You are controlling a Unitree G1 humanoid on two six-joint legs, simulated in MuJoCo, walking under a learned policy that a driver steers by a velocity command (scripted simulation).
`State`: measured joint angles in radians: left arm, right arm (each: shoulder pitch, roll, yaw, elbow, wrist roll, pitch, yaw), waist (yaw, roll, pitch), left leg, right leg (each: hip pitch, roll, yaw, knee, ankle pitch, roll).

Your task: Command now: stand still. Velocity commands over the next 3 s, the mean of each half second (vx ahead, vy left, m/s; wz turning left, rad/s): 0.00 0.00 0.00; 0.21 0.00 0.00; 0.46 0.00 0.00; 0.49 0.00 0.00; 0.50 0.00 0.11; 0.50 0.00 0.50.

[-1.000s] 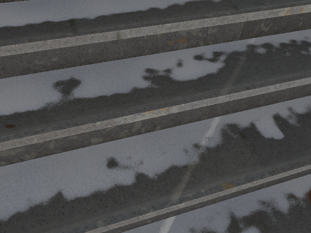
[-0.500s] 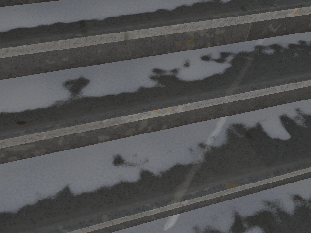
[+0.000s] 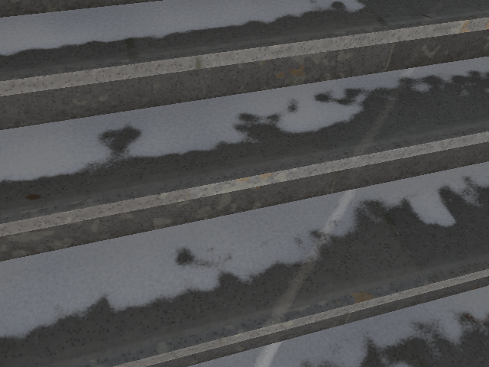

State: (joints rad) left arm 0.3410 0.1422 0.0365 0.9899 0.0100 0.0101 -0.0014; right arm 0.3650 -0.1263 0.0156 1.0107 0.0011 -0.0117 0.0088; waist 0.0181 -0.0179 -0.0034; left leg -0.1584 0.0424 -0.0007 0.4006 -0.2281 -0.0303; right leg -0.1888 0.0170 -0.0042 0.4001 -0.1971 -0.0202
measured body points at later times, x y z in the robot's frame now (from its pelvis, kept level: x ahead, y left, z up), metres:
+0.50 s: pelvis +0.01 +0.01 +0.00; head +0.01 +0.02 +0.45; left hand +0.02 +0.22 -0.16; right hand +0.02 -0.21 -0.15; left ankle -0.01 +0.14 -0.74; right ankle +0.01 -0.11 -0.74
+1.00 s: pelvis +0.07 -0.03 -0.01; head +0.06 -0.04 +0.44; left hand +0.00 +0.20 -0.15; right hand +0.13 -0.26 -0.16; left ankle -0.01 +0.08 -0.53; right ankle +0.03 -0.09 -0.74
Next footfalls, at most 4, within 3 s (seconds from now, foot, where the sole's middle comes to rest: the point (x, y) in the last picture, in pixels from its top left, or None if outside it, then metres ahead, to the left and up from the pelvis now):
1.28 left None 0.35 0.05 -0.62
1.80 right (311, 256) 0.70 -0.13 -0.47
2.30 left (246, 136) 0.96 0.04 -0.31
2.82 right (311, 16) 1.32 -0.14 -0.16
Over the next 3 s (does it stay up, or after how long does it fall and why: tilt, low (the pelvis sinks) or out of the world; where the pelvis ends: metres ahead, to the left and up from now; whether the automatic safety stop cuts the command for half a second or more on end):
stays up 1.20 -0.06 0.56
